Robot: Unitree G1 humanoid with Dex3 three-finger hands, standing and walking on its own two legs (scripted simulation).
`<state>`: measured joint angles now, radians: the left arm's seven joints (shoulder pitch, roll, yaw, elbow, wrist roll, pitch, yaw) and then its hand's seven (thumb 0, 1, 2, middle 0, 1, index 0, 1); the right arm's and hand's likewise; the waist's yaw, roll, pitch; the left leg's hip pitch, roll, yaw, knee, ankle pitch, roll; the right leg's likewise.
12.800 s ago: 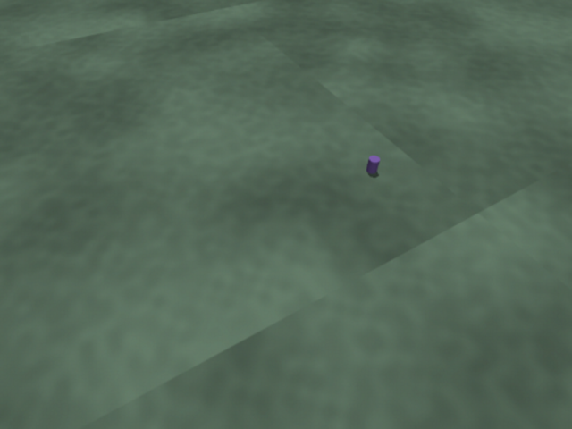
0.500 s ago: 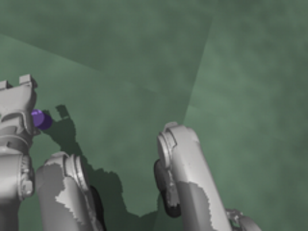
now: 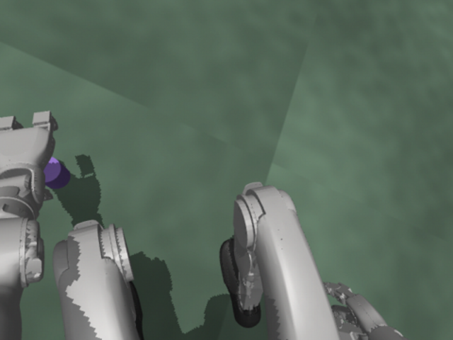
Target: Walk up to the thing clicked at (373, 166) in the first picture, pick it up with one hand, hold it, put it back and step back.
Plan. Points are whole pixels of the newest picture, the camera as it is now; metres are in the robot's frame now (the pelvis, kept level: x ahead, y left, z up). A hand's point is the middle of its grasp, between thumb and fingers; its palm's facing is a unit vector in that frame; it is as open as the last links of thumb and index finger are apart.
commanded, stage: rest palm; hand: left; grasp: from above
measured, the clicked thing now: (51, 173) +0.46 +0.25 -0.28
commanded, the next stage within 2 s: close in 0.76 s
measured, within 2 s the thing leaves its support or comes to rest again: neither
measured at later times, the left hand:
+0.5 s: hand (45, 169) +0.45 +0.25 -0.24, palm faces -0.44 -0.11 -0.89, open 14.2 cm
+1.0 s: hand (48, 172) +0.45 +0.25 -0.25, palm faces -0.43 -0.10 -0.90, open 13.6 cm
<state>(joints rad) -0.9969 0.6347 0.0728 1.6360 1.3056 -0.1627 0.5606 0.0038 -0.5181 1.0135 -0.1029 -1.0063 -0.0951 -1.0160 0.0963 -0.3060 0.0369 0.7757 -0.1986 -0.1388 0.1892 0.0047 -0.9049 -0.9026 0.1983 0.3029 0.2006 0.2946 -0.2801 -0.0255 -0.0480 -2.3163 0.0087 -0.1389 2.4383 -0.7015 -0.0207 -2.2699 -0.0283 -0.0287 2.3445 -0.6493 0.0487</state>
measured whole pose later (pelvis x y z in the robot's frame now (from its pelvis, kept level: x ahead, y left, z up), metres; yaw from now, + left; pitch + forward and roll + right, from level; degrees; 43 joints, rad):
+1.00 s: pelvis +0.00 +0.01 -0.03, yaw -4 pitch +28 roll -11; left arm -0.98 0.81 0.17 1.78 1.34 -0.22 0.72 0.00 -0.42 0.96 -0.14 -0.97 -0.13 -0.97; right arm 0.10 -0.32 0.15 0.81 -0.33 -0.25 0.34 0.01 -0.89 -0.90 0.20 0.30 0.20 0.29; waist -0.35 -0.07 0.09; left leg -2.35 0.01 -0.22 2.59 -0.74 -0.03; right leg -2.28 0.00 -0.09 2.43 -0.65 0.07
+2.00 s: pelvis +0.00 +0.01 -0.03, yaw -6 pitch +26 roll -12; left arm -1.00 0.86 0.14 1.82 1.32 -0.21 0.74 0.00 0.00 0.64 -0.48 -0.79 -0.50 -0.76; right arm 0.09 -0.35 0.21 0.78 -0.32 -0.32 0.37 0.01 -0.90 -0.90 0.20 0.30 0.20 0.29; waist -0.37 -0.09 0.13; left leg -2.33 0.01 -0.25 2.58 -0.73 -0.02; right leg -2.25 0.01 -0.11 2.40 -0.63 0.08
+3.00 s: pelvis +0.00 +0.01 -0.02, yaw -5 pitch +27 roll -12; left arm -0.99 0.86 0.17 1.77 1.30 -0.22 0.69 0.03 0.23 0.46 -0.85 -0.63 -0.77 -0.62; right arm 0.11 -0.36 0.18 0.78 -0.31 -0.31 0.36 0.01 -0.91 -0.91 0.20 0.30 0.20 0.29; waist -0.36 -0.08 0.14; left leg -2.33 0.01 -0.24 2.57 -0.73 -0.02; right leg -2.25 0.01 -0.11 2.39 -0.64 0.07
